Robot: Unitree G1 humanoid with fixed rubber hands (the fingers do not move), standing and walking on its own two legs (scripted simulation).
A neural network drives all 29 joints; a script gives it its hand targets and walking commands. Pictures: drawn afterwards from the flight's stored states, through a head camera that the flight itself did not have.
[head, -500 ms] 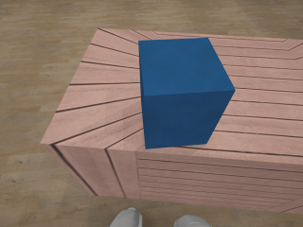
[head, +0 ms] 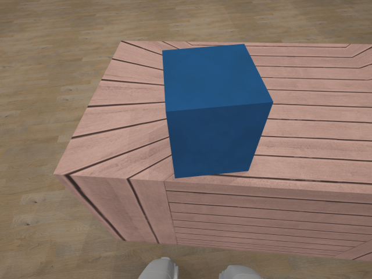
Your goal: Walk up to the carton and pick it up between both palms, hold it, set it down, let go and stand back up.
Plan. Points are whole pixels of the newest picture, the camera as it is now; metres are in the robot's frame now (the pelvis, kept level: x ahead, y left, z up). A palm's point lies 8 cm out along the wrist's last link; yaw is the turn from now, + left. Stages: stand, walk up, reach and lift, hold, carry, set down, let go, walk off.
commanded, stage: walk up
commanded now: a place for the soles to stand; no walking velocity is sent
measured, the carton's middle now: (207, 114) +0.48 -0.03 +0.06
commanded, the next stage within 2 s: stand in 0.92 s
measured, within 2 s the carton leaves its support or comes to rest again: neither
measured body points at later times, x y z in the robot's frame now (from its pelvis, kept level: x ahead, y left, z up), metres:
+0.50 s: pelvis +0.00 +0.01 +0.00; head +0.02 +0.03 +0.45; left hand +0.09 +0.31 -0.13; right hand +0.07 -0.30 -0.11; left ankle +0.06 +0.12 -0.70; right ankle +0.03 -0.10 -0.70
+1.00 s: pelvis +0.01 +0.02 +0.00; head +0.03 +0.03 +0.45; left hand +0.11 +0.31 -0.13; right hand +0.08 -0.29 -0.11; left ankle +0.06 +0.12 -0.70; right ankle +0.03 -0.10 -0.70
